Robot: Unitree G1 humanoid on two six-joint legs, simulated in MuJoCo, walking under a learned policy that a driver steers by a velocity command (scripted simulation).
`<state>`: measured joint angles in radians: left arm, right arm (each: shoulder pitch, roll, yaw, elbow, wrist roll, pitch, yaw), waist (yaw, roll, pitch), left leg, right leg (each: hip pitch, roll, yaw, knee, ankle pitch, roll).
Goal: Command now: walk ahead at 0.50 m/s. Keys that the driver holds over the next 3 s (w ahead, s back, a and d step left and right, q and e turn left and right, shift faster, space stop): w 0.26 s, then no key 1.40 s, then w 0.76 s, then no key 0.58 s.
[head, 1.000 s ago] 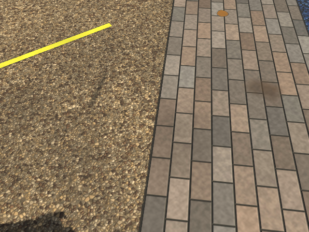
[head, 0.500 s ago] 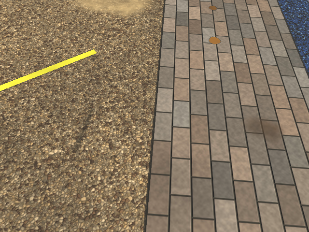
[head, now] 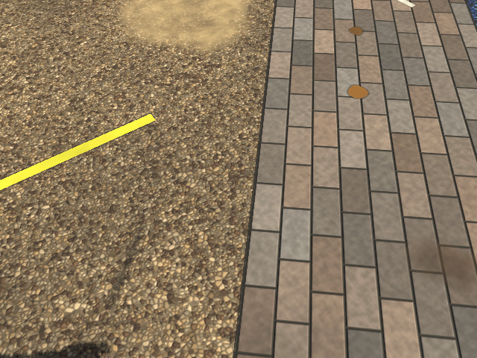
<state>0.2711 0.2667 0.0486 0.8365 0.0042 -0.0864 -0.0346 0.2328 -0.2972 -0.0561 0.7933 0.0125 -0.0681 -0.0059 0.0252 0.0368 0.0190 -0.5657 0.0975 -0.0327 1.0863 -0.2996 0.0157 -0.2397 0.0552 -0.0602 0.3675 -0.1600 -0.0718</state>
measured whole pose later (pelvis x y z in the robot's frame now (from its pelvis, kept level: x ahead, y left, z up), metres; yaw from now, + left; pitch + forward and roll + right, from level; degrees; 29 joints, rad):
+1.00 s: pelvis +0.33 +0.05 -0.01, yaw +0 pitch -1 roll +1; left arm 0.15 0.23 0.04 0.95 0.00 0.00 0.03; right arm 0.15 -0.24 -0.03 0.99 -0.01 0.00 -0.02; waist 0.00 0.00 0.03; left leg -0.17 -0.01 0.05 0.47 -0.29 0.02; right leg -0.24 -0.04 0.01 0.50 -0.24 0.02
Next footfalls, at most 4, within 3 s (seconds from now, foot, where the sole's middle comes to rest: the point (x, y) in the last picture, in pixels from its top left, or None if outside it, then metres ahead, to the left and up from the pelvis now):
0.32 left None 0.35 0.16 -0.78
0.72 right None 0.39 -0.08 -0.78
2.44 left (220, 251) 0.81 0.13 -0.78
2.86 right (292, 233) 0.88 -0.10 -0.78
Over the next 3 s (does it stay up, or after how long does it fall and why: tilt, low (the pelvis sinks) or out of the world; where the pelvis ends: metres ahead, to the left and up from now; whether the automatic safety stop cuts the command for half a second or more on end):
stays up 0.80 0.03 -0.01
